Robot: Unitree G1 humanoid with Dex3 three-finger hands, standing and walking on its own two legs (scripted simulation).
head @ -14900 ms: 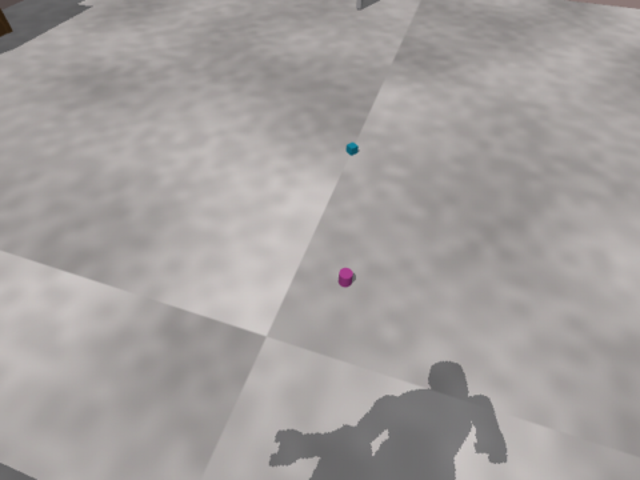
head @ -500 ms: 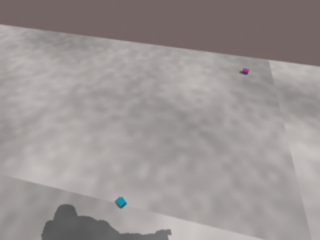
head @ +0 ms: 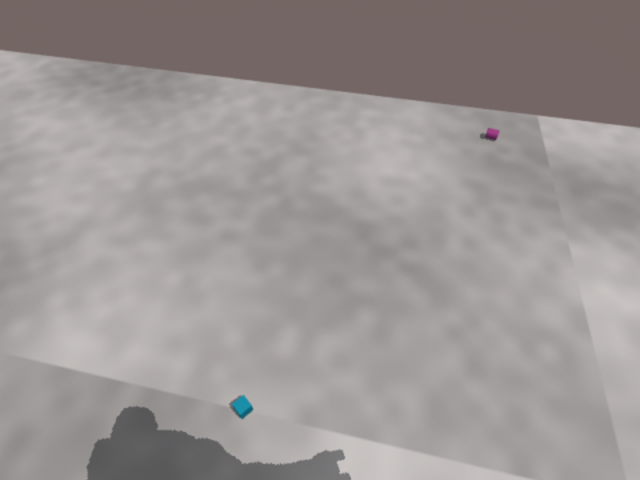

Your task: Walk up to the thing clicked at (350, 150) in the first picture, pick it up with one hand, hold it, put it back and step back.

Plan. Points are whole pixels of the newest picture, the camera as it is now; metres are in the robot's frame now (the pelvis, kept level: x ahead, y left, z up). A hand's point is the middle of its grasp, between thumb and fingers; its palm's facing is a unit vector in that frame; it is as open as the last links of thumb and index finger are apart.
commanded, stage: walk up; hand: left
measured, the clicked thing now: (242, 407) +0.43 +0.23 -0.76
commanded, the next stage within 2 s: stand in 0.12 s
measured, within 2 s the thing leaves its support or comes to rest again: neither
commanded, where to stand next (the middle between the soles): +0.04 -0.01 m, yaw +1 degrees
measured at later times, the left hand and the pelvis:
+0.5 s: hand out of the picture +0.08 +0.26 -0.16, palm faces -0.02 -0.94 -0.34, open 7.3 cm; pelvis +0.01 +0.00 +0.00, yaw +0 degrees
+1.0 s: hand out of the picture +0.08 +0.26 -0.16, palm faces -0.01 -0.94 -0.34, open 7.3 cm; pelvis +0.01 +0.01 +0.00, yaw +1 degrees
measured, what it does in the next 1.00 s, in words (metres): stands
